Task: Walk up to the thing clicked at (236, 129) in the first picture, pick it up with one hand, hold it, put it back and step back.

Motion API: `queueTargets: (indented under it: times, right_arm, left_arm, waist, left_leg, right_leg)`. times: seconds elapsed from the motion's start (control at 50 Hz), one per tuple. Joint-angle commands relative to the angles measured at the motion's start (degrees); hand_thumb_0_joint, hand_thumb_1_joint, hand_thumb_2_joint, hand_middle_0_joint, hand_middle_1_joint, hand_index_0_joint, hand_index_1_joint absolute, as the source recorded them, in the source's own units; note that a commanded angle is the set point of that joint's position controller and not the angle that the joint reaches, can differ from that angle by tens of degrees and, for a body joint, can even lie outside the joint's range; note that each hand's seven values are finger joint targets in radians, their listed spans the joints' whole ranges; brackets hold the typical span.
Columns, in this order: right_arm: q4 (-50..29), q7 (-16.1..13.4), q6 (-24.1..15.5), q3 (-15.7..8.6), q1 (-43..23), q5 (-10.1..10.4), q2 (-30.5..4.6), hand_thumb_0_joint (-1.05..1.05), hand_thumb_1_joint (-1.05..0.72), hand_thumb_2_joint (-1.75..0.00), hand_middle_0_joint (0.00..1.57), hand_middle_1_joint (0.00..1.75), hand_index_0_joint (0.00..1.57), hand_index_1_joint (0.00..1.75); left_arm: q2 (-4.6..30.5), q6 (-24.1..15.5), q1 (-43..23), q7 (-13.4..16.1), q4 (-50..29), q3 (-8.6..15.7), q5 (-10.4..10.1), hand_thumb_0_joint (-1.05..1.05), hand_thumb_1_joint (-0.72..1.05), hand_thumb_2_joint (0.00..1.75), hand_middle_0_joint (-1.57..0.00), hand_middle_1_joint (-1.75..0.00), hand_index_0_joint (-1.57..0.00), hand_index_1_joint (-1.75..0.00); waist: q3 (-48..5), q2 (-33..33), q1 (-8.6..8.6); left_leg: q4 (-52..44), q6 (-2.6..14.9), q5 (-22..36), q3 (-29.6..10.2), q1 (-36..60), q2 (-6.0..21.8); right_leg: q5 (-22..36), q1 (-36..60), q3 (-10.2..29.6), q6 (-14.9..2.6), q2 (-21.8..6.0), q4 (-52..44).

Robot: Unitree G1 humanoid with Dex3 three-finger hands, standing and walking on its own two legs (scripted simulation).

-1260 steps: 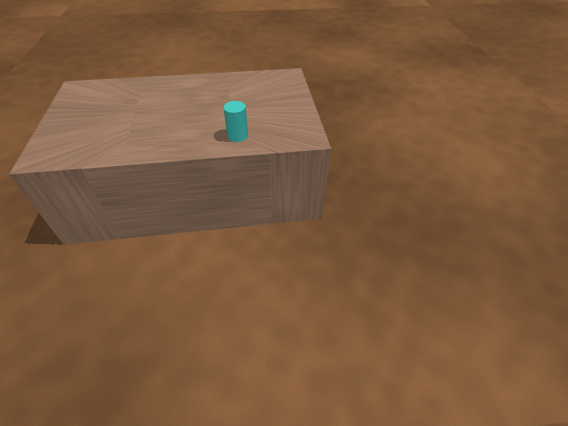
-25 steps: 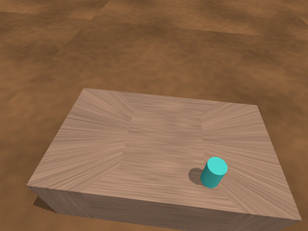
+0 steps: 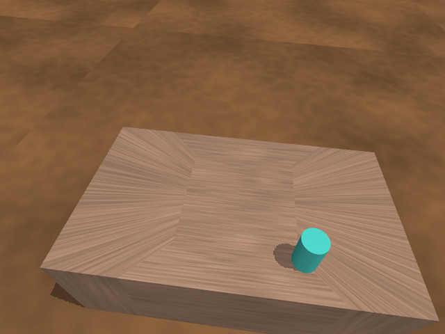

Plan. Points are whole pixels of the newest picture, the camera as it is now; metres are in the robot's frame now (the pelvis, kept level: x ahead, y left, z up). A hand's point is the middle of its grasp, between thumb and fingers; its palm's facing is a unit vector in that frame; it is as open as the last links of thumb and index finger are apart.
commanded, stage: stand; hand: right
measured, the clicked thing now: (309, 251) +0.43 -0.26 -0.30
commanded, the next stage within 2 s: none
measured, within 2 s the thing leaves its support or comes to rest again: neither
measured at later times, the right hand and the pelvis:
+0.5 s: hand out of the picture +0.06 -0.26 -0.16, palm faces -0.04 +0.93 -0.36, open 7.4 cm; pelvis -0.01 -0.01 +0.00, yaw +0 degrees
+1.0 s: hand out of the picture +0.06 -0.27 -0.16, palm faces -0.04 +0.94 -0.35, open 7.4 cm; pelvis -0.01 -0.01 +0.00, yaw +0 degrees
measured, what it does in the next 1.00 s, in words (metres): stands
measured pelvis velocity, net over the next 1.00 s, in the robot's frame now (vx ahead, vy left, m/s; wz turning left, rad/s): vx -0.01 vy -0.01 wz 0.01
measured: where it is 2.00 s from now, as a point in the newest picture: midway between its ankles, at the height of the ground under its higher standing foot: outside the picture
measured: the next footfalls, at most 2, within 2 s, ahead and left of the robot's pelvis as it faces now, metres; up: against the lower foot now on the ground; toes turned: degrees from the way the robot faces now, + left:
none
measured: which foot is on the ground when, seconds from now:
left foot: down 0.00-1.00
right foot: down 0.00-1.00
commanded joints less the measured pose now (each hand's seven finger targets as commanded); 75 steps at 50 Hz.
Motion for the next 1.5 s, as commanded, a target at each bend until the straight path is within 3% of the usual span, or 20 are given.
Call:
queueTargets:
  times: [0.0, 0.1, 0.26, 0.38, 0.62, 0.74, 0.9, 1.14, 1.44, 1.48]
  right_arm:
    - [-3.05, -1.08, -1.4, -2.26, -1.55, 0.22, -12.78, 0.0, -0.9, -0.9, 0.2, 0.3, 0.2, 0.3]
    - [-3.01, -0.88, -1.38, -2.13, -1.73, 0.21, -12.49, 0.0, -0.9, -0.9, 0.2, 0.3, 0.2, 0.3]
    - [-3.35, -0.74, -1.53, -2.34, -1.83, 0.28, -12.77, 0.0, -0.9, -0.9, 0.2, 0.3, 0.2, 0.3]
    - [-2.95, -0.66, -1.48, -2.12, -1.5, 0.15, -12.23, 0.0, -0.9, -0.9, 0.2, 0.3, 0.2, 0.3]
    - [-2.84, -0.42, -1.37, -2.33, -1.22, 0.14, -12.61, 0.0, -0.9, -0.9, 0.2, 0.3, 0.2, 0.3]
    - [-2.96, -0.4, -1.51, -2.35, -1.02, 0.19, -12.34, 0.0, -0.9, -0.9, 0.2, 0.3, 0.2, 0.3]
    - [-2.88, -0.39, -1.29, -2.3, -1.16, 0.25, -12.23, 0.0, -0.9, -0.9, 0.2, 0.3, 0.2, 0.3]
    - [-3.27, -0.41, -1.55, -2.35, -1.65, 0.3, -12.61, 0.0, -0.9, -0.9, 0.2, 0.3, 0.2, 0.3]
    - [-3.04, -0.29, -1.34, -2.39, -1.38, 0.23, -12.41, 0.0, -0.9, -0.9, 0.2, 0.3, 0.2, 0.3]
    - [-3.26, -0.3, -1.46, -2.45, -1.39, 0.22, -12.46, 0.0, -0.9, -0.9, 0.2, 0.3, 0.2, 0.3]
  left_arm:
    - [11.47, -0.92, -2.58, 0.7, -3.54, 2.36, 0.08, 0.0, 0.9, 0.9, -0.2, -0.3, -0.2, -0.3]
    - [11.39, -0.99, -2.53, 0.56, -3.48, 2.34, 0.14, 0.0, 0.9, 0.9, -0.2, -0.3, -0.2, -0.3]
    - [11.91, -1.22, -2.16, 0.51, -3.71, 2.42, 0.17, 0.0, 0.9, 0.9, -0.2, -0.3, -0.2, -0.3]
    - [12.08, -1.16, -2.16, 0.38, -3.52, 2.43, 0.06, 0.0, 0.9, 0.9, -0.2, -0.3, -0.2, -0.3]
    - [12.15, -1.45, -1.96, 0.36, -3.42, 2.43, -0.07, 0.0, 0.9, 0.9, -0.2, -0.3, -0.2, -0.3]
    - [12.58, -1.67, -2.41, 0.45, -3.7, 2.49, 0.01, 0.0, 0.9, 0.9, -0.2, -0.3, -0.2, -0.3]
    - [12.21, -1.52, -1.86, 0.46, -3.54, 2.39, -0.08, 0.0, 0.9, 0.9, -0.2, -0.3, -0.2, -0.3]
    - [12.41, -1.62, -2.14, 0.38, -3.79, 2.49, -0.04, 0.0, 0.9, 0.9, -0.2, -0.3, -0.2, -0.3]
    - [12.65, -1.67, -2.37, 0.41, -3.74, 2.58, -0.15, 0.0, 0.9, 0.9, -0.2, -0.3, -0.2, -0.3]
    - [12.49, -1.7, -2.08, 0.44, -3.84, 2.46, -0.05, 0.0, 0.9, 0.9, -0.2, -0.3, -0.2, -0.3]
  waist:
    - [-3.81, 1.33, 0.18]
    - [-2.15, 1.09, 0.39]
    - [-3.79, 0.41, 0.2]
    - [-2.01, 0.2, 0.34]
    - [-1.71, 0.73, 0.27]
    - [-3.57, 0.25, 0.03]
    - [-2.35, 1.36, 0.29]
    - [-3.64, 1.19, 0.4]
    - [-2.51, 0.84, 0.28]
    - [-4.46, 1.11, 0.26]
  left_leg:
    - [-2.48, 0.68, 15.39, -5.02, -3.21, 7.68]
    - [-3.1, 0.73, 11.31, -5.25, -4.67, 7.41]
    - [-2.77, 0.97, 13.0, -5.32, -3.16, 7.6]
    - [-3.49, 0.65, 9.18, -5.57, -4.14, 7.52]
    - [-3.56, 0.56, 7.6, -5.67, -4.56, 7.14]
    - [-2.77, 0.68, 10.88, -5.42, -3.87, 7.43]
    - [-3.06, 0.52, 8.94, -5.61, -4.48, 7.46]
    - [-2.63, 0.8, 11.81, -5.46, -3.29, 7.78]
    - [-3.11, 0.59, 8.58, -5.47, -3.92, 7.6]
    - [-2.6, 0.66, 11.4, -5.18, -2.8, 7.83]
  right_leg:
    - [11.4, 4.61, 5.43, -2.23, -6.29, -0.28]
    - [8.57, 4.0, 5.56, -1.99, -6.21, -1.39]
    - [10.32, 3.96, 5.55, -2.31, -6.42, -0.99]
    - [6.82, 2.8, 5.7, -2.22, -6.28, -1.52]
    - [5.46, 2.19, 6.0, -2.25, -6.18, -2.29]
    - [9.95, 3.49, 6.22, -2.45, -6.6, -1.38]
    - [7.89, 3.28, 5.84, -2.47, -6.34, -1.69]
    - [11.01, 3.56, 5.72, -2.58, -6.55, -0.88]
    - [7.83, 2.6, 6.05, -2.54, -6.33, -1.88]
    - [10.45, 3.51, 5.82, -2.78, -6.57, -0.96]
